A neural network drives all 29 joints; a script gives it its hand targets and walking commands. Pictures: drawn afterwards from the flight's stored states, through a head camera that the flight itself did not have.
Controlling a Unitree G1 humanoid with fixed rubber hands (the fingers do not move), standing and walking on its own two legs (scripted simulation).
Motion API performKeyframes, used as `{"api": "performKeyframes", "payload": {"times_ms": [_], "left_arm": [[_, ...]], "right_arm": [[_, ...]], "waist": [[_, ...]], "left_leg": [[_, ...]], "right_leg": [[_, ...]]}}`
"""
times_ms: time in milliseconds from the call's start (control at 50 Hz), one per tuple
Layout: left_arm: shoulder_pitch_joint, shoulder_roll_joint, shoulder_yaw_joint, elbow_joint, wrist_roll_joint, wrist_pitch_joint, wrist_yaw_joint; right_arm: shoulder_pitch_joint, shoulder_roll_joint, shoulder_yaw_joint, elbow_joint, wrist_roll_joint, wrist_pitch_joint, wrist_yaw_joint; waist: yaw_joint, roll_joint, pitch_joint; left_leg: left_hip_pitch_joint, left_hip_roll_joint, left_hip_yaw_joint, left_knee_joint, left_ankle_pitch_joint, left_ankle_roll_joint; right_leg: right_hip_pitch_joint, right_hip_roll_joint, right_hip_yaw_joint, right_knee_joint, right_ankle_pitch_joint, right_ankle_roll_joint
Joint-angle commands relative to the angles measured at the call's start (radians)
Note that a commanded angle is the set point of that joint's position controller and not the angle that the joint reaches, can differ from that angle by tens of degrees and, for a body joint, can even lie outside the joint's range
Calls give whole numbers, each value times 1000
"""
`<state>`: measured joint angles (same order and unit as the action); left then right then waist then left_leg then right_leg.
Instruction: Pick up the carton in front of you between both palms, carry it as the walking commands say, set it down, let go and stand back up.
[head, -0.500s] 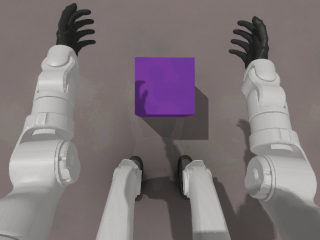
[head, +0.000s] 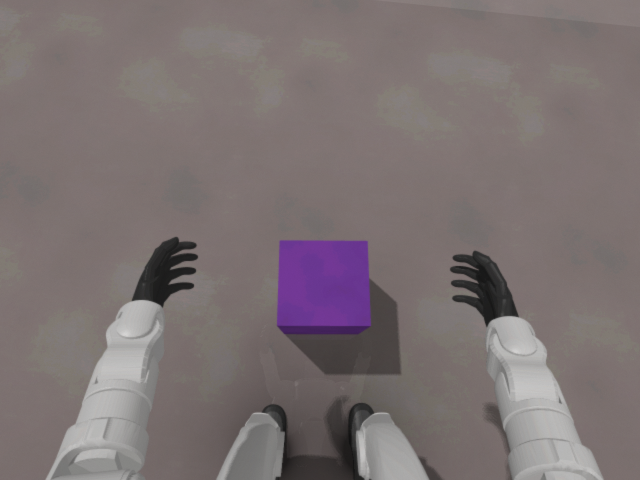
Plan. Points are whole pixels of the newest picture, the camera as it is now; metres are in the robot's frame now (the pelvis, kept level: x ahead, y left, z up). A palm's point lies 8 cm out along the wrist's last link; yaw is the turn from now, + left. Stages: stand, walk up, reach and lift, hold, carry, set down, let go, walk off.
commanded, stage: let go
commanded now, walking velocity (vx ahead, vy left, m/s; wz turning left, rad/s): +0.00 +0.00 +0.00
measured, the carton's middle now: (322, 291) +0.44 -0.01 -0.60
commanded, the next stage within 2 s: stand in 0.84 s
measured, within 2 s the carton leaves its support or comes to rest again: neither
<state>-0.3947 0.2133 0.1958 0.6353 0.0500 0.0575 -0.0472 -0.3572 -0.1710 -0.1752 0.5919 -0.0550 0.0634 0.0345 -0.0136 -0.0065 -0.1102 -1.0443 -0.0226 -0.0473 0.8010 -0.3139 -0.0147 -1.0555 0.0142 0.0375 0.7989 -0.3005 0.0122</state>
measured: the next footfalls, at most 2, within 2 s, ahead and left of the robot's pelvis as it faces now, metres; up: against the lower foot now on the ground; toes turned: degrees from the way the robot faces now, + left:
none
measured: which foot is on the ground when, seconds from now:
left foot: down 0.00-1.00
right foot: down 0.00-1.00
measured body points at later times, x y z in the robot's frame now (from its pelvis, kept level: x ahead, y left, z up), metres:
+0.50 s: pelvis +0.03 +0.00 +0.06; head +0.06 +0.00 +0.50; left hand +0.21 +0.23 -0.02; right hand +0.20 -0.24 -0.02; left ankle +0.01 +0.13 -0.69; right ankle +0.02 -0.12 -0.69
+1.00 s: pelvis +0.03 +0.00 +0.05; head +0.04 +0.00 +0.50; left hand +0.19 +0.27 -0.04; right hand +0.19 -0.27 -0.03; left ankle +0.01 +0.13 -0.69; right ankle +0.02 -0.12 -0.69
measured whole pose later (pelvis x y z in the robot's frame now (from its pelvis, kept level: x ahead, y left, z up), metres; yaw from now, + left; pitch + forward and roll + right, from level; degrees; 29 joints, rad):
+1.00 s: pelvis +0.03 +0.00 +0.05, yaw +0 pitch -2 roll +0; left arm 0.21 0.29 0.05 0.59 0.05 0.06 0.00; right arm 0.19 -0.28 -0.05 0.57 -0.04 0.07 -0.01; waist 0.00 0.00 0.04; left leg -0.18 -0.01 -0.05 0.52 -0.32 -0.01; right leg -0.18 0.02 0.04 0.51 -0.30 0.01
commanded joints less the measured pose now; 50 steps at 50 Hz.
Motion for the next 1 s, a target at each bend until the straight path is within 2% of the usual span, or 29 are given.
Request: {"api": "performKeyframes", "payload": {"times_ms": [0, 140, 280, 440, 520, 640, 780, 800, 820, 840, 860, 880, 920, 980], "left_arm": [[103, 73, -12, -95, -15, -53, 0], [342, 81, -50, -177, -29, -93, 3], [534, 78, -97, -247, -46, -86, -6], [566, 79, -129, -292, -44, -3, -24], [558, 84, -124, -303, -32, 43, -27], [567, 86, -118, -312, -27, 78, -27], [563, 86, -120, -318, -29, 77, -28], [618, 98, -110, -263, -47, 49, -10], [620, 99, -112, -269, -43, 43, 0], [572, 225, -90, -165, -17, 16, 44], [576, 231, -96, -153, -10, 0, 54], [574, 219, -102, -145, -4, -11, 60], [559, 205, -106, -123, 2, -26, 62], [558, 208, -112, -84, -4, -41, 60]], "right_arm": [[107, -74, 17, -92, 19, -55, 2], [335, -94, 66, -170, 47, -94, 8], [518, -114, 99, -230, 60, -85, 21], [532, -129, 109, -258, 54, -4, 43], [521, -136, 100, -262, 41, 42, 48], [537, -136, 94, -270, 33, 77, 45], [531, -131, 93, -277, 37, 74, 45], [492, -158, 89, -330, 20, 125, 16], [518, -158, 100, -320, 27, 138, 3], [500, -255, 79, -153, 27, 63, -39], [516, -244, 81, -138, 20, 31, -52], [523, -244, 83, -124, 15, 10, -56], [505, -230, 93, -94, 10, -20, -53], [495, -248, 92, -44, 14, -41, -49]], "waist": [[0, 7, -556], [4, 9, -376], [7, 7, -126], [12, 14, 136], [13, 13, 193], [9, 4, 191], [14, 8, 169], [16, -19, 117], [21, 1, 116], [32, 15, 132], [22, 14, 121], [13, 11, 119], [11, 15, 124], [12, 19, 80]], "left_leg": [[430, -24, 30, -101, 422, -11], [631, -24, 24, -233, 403, -10], [829, -23, 32, -383, 337, -4], [890, -17, 48, -459, 156, -4], [894, -14, 48, -462, 117, 0], [931, -19, 47, -443, 180, 1], [956, -26, 48, -431, 245, -2], [985, -28, 54, -399, 306, -6], [983, -28, 50, -394, 329, -7], [831, 44, 22, -352, 238, -22], [847, 35, 11, -358, 169, -15], [856, 50, 1, -357, 117, -9], [829, 57, -23, -369, 48, 0], [845, 66, -29, -350, 166, 2]], "right_leg": [[532, 21, -14, -79, 468, 20], [710, 21, -11, -217, 435, 18], [874, 27, -20, -369, 356, 17], [934, 29, -39, -448, 147, 13], [962, 31, -44, -440, 117, 12], [994, 35, -38, -424, 183, 9], [1004, 39, -35, -414, 245, 12], [997, 63, -48, -379, 244, 19], [991, 61, -46, -375, 252, 17], [883, -35, -17, -371, 225, 23], [865, -42, 10, -371, 184, 21], [843, -47, 22, -377, 117, 5], [818, -47, 37, -389, 46, 0], [845, -55, 36, -366, 160, -4]]}}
